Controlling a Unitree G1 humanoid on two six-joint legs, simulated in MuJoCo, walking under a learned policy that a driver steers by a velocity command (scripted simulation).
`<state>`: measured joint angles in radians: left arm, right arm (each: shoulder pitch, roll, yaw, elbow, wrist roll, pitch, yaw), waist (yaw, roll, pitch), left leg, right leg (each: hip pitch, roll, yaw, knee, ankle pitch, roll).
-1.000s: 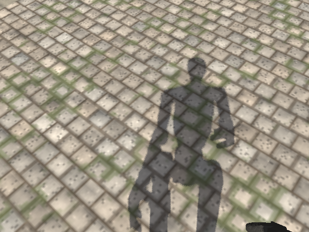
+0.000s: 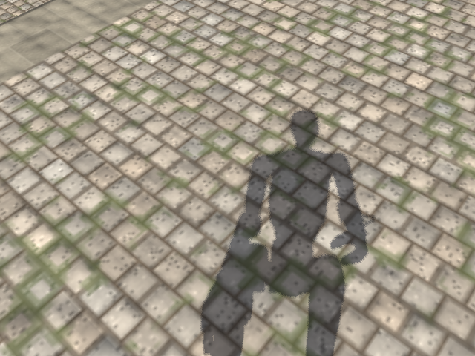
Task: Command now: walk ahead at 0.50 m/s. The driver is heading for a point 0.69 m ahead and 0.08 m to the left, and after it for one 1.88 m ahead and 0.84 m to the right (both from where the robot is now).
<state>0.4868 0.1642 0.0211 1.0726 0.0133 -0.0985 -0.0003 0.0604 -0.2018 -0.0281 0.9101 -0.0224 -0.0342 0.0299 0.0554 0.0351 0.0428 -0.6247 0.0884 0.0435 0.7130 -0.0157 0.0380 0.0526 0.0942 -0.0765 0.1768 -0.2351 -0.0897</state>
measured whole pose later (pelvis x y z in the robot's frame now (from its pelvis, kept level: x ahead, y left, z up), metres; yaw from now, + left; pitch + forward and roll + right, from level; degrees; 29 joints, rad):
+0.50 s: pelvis +0.26 +0.05 +0.00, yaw +0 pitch +0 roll +1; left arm 0.12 0.21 0.05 0.94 0.03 -0.03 -0.02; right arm 0.45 -0.17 -0.03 1.07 -0.01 -0.10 0.00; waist -0.03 -0.04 0.04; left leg -0.01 -0.09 0.09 0.21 -0.20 0.10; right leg -0.63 -0.11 -0.02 0.84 -0.08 -0.03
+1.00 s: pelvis +0.39 +0.01 -0.01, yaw +1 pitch -1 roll +0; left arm 0.27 0.16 0.01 1.06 0.01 -0.02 0.03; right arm 0.25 -0.15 -0.02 1.09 -0.02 0.02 -0.04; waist 0.01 0.02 0.04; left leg -0.25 0.03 -0.01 0.60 -0.35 0.02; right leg -0.29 0.06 -0.11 0.41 -0.11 -0.10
